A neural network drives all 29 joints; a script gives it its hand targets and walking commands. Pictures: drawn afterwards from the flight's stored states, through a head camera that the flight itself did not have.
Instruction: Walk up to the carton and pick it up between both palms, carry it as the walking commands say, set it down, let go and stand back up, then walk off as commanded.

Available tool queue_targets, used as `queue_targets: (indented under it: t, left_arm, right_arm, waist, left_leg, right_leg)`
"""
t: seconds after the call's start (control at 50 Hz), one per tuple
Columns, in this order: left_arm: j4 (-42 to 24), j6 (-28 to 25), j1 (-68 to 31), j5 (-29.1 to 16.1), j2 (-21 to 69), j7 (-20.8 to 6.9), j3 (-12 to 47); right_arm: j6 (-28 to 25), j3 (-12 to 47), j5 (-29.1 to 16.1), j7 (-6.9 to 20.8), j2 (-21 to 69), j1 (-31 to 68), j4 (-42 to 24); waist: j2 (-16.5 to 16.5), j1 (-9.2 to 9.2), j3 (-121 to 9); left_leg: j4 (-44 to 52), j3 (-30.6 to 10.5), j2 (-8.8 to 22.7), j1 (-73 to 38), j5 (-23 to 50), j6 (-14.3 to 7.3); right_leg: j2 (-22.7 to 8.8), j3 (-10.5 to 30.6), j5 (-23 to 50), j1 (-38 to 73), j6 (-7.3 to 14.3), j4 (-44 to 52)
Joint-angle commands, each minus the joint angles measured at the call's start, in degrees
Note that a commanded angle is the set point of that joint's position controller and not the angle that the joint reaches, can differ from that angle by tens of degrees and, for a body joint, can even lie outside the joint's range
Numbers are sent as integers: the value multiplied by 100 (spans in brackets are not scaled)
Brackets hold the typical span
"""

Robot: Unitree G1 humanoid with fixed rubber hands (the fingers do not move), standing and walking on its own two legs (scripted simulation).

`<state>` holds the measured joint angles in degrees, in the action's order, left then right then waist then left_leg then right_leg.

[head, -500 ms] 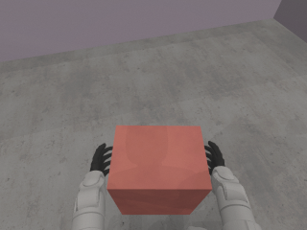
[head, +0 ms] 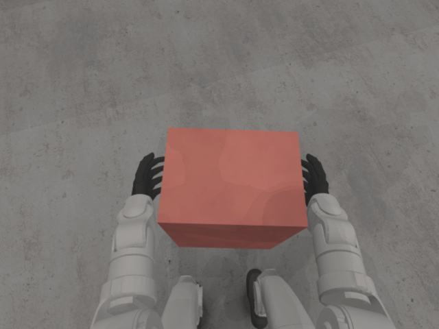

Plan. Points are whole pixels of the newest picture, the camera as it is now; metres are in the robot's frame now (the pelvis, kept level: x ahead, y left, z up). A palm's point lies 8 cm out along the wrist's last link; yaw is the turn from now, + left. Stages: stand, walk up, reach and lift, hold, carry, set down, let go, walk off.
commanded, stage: set down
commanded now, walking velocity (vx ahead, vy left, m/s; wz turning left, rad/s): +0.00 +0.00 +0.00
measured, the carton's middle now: (228, 199) +0.36 -0.01 -0.15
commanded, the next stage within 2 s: none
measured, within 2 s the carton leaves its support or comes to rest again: neither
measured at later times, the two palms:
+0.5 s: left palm (161, 192) +0.39 +0.14 -0.15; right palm (307, 195) +0.37 -0.19 -0.15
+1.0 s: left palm (172, 191) +0.42 +0.13 -0.24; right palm (298, 197) +0.39 -0.19 -0.24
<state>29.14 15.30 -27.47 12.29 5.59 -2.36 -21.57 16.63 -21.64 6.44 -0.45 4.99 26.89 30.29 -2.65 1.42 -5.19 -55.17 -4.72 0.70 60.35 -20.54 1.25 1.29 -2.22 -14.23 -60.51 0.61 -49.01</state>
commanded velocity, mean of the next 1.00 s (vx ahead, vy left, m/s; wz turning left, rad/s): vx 0.00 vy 0.00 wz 0.00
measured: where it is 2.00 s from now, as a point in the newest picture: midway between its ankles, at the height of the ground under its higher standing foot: (225, 316)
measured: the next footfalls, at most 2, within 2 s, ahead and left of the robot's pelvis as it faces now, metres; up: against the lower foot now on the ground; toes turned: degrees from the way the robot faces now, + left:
none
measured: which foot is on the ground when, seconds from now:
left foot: down 0.00-1.00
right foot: down 0.00-1.00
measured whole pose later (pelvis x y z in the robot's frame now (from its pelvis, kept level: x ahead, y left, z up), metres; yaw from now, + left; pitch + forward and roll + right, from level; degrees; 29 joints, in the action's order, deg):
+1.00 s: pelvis -0.04 -0.01 -0.16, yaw -3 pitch +45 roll -3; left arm 29.2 16.7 -45.3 9.2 -0.2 -1.5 -22.8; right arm 17.1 -22.3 6.4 -2.7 1.6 44.9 30.3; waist -2.8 1.4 -10.7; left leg -90.5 -4.7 0.6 106.7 -28.9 1.5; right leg 2.3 -2.0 -21.1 -108.3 0.6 -84.3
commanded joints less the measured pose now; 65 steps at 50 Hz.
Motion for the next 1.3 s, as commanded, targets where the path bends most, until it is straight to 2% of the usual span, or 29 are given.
queue_targets:
  t: [0.0, 0.08, 0.1, 0.22, 0.32, 0.36, 0.38, 0.4, 0.42, 0.46, 0.48, 0.66, 0.68, 0.7, 0.74, 0.76, 0.84, 0.86, 0.88, 0.92, 0.94, 1.0, 1.06, 1.08, 1.1, 1.2, 1.22, 1.24, 1.28]
  left_arm:
    - [-189, -186, -3901, -899, 5296, -1350, 3859]
    - [-38, -161, -4013, -856, 5153, -1328, 3712]
    - [-64, -152, -4147, -860, 5118, -1322, 3706]
    - [207, -94, -4414, -805, 4997, -1317, 3451]
    - [138, -91, -4569, -875, 4944, -1309, 3509]
    - [22, -111, -4712, -957, 4910, -1295, 3599]
    - [49, -107, -4724, -974, 4874, -1287, 3571]
    - [53, -96, -4812, -991, 4874, -1272, 3584]
    - [109, -88, -4791, -990, 4873, -1264, 3536]
    - [15, -106, -4945, -1042, 4792, -1240, 3609]
    - [-5, -116, -5022, -1047, 4755, -1211, 3599]
    - [-20, -64, -5555, -1181, 4431, -1081, 3601]
    - [-20, -72, -5617, -1175, 4391, -1057, 3597]
    - [43, -37, -5669, -1206, 4447, -1056, 3600]
    - [162, 3, -5784, -1144, 4363, -1045, 3493]
    - [159, 13, -5810, -1160, 4462, -1037, 3519]
    - [255, 65, -5974, -1178, 4348, -1026, 3445]
    - [314, 85, -6026, -1173, 4459, -1023, 3421]
    - [204, 69, -6097, -1218, 4388, -1019, 3479]
    - [138, 70, -6216, -1229, 4305, -1001, 3491]
    - [158, 62, -6229, -1260, 4281, -1007, 3479]
    - [175, 78, -6358, -1261, 4286, -1015, 3484]
    - [179, 77, -6462, -1334, 4164, -1032, 3479]
    - [58, 39, -6601, -1377, 4131, -1014, 3564]
    - [84, 49, -6696, -1414, 4119, -1014, 3559]
    - [50, 25, -6849, -1500, 3885, -1021, 3555]
    - [76, 40, -6940, -1529, 3815, -1016, 3565]
    - [182, 56, -6991, -1503, 3819, -1020, 3529]
    - [109, 53, -7095, -1559, 3728, -1030, 3544]
  right_arm:
    - [-285, 3207, -426, 1472, 5107, 3551, -513]
    - [-243, 3245, -495, 1441, 5161, 3823, -525]
    - [-239, 3174, -473, 1428, 5141, 3830, -506]
    - [-180, 3080, -469, 1387, 5132, 4226, -436]
    - [-165, 3223, -574, 1354, 5206, 4373, -477]
    - [-194, 3217, -571, 1356, 5136, 4377, -490]
    - [-181, 3275, -606, 1343, 5114, 4443, -541]
    - [-179, 3197, -608, 1329, 5086, 4427, -495]
    - [-188, 3246, -618, 1326, 5043, 4608, -580]
    - [-198, 3225, -664, 1295, 5012, 4636, -516]
    - [-186, 3267, -707, 1284, 5045, 4672, -533]
    - [-132, 3140, -762, 1156, 4864, 5035, -434]
    - [-142, 3212, -804, 1154, 4820, 5169, -519]
    - [-115, 3155, -777, 1149, 4821, 5194, -431]
    - [-83, 3081, -808, 1135, 4796, 5382, -398]
    - [-89, 3039, -783, 1120, 4833, 5454, -419]
    - [-63, 3003, -778, 1118, 4720, 5705, -391]
    - [-56, 2964, -732, 1114, 4687, 5725, -352]
    - [-59, 3034, -797, 1109, 4727, 5769, -450]
    - [-57, 3028, -839, 1095, 4766, 5726, -388]
    - [-62, 3128, -866, 1094, 4710, 5872, -520]
    - [-62, 3072, -867, 1073, 4700, 5918, -454]
    - [-36, 3213, -929, 1030, 4654, 6120, -565]
    - [-76, 3287, -1012, 1019, 4755, 6246, -658]
    - [-72, 3305, -1022, 991, 4609, 6334, -708]
    - [-74, 3495, -1165, 886, 4661, 6560, -844]
    - [-51, 3436, -1118, 861, 4576, 6603, -762]
    - [-57, 3397, -1132, 859, 4503, 6679, -723]
    - [-44, 3408, -1119, 819, 4532, 6677, -696]
  waist:
    - [-296, 542, -5213]
    - [-238, 330, -5153]
    - [-236, 418, -5099]
    - [-133, 312, -5125]
    - [-122, 235, -5630]
    - [-139, 305, -5916]
    - [-99, 252, -5970]
    - [-169, 330, -5953]
    - [-136, 216, -5991]
    - [-150, 254, -6104]
    - [-189, 186, -6164]
    - [-177, 263, -6332]
    - [-181, 173, -6412]
    - [-144, 260, -6371]
    - [-268, 150, -6211]
    - [-252, 233, -6304]
    - [-187, 206, -6372]
    - [-145, 299, -6359]
    - [-167, 212, -6548]
    - [-238, 215, -6569]
    - [-101, 210, -6717]
    - [-196, 240, -6695]
    - [-5, 221, -6826]
    - [-60, 112, -6982]
    - [-39, 187, -6991]
    - [71, 41, -7206]
    - [100, 121, -7109]
    - [-22, 81, -6990]
    - [71, 94, -7102]
  left_leg:
    - [20, 131, -826, -824, 1596, -147]
    - [-139, 205, -853, -359, 1193, -199]
    - [-196, 202, -854, -238, 1064, -203]
    - [-506, 296, -887, 388, 532, -252]
    - [-879, 376, -915, 709, 678, -228]
    - [-1027, 374, -912, 800, 783, -197]
    - [-1107, 401, -916, 873, 731, -198]
    - [-1142, 394, -904, 946, 728, -199]
    - [-1204, 406, -925, 1047, 691, -192]
    - [-1341, 411, -921, 1226, 689, -175]
    - [-1395, 425, -922, 1189, 659, -194]
    - [-1957, 510, -950, 1761, 379, -135]
    - [-2037, 523, -949, 1782, 369, -150]
    - [-2055, 506, -950, 1784, 245, -156]
    - [-2151, 565, -954, 2004, -4, -151]
    - [-2207, 552, -954, 1969, -17, -141]
    - [-2437, 557, -965, 2231, -33, -137]
    - [-2460, 531, -967, 2286, -37, -140]
    - [-2565, 578, -973, 2242, 3, -118]
    - [-2702, 637, -984, 2414, 85, -96]
    - [-2761, 615, -982, 2425, 162, -120]
    - [-2902, 662, -988, 2618, 140, -103]
    - [-3111, 688, -986, 2826, 128, -131]
    - [-3188, 709, -997, 2814, 158, -122]
    - [-3249, 719, -991, 2922, 174, -126]
    - [-3537, 800, -1002, 3194, 186, -152]
    - [-3564, 759, -978, 3256, 85, -156]
    - [-3612, 818, -981, 3324, -5, -148]
    - [-3729, 828, -962, 3429, -22, -133]
  right_leg:
    - [503, 460, 1803, 2390, -30, -796]
    - [525, 446, 1365, 2008, -50, -972]
    - [534, 450, 1253, 1923, -45, -997]
    - [577, 395, 681, 1460, -77, -1321]
    - [619, 372, 841, 1223, -118, -1683]
    - [648, 316, 967, 1026, -118, -1868]
    - [657, 307, 903, 980, -141, -1923]
    - [666, 289, 935, 876, -137, -1991]
    - [685, 271, 856, 770, -146, -2074]
    - [681, 288, 877, 673, -152, -2191]
    - [697, 271, 820, 528, -166, -2277]
    - [735, 181, 531, -114, -184, -2800]
    - [727, 173, 513, -185, -200, -2911]
    - [748, 141, 339, -274, -194, -2933]
    - [725, 158, 89, -484, -188, -3026]
    - [753, 126, 77, -514, -179, -3072]
    - [746, 88, 69, -782, -176, -3348]
    - [746, 66, 64, -825, -179, -3373]
    - [753, 58, 97, -833, -187, -3446]
    - [757, 94, 244, -888, -184, -3548]
    - [760, 46, 299, -901, -219, -3642]
    - [761, 55, 308, -1039, -196, -3756]
    - [754, 59, 289, -1037, -223, -3896]
    - [743, 80, 348, -1069, -225, -3980]
    - [740, 72, 373, -1057, -238, -4024]
    - [726, 113, 432, -996, -265, -4253]
    - [719, 80, 334, -1114, -271, -4314]
    - [708, 92, 210, -1267, -256, -4323]
    - [697, 90, 212, -1166, -247, -4386]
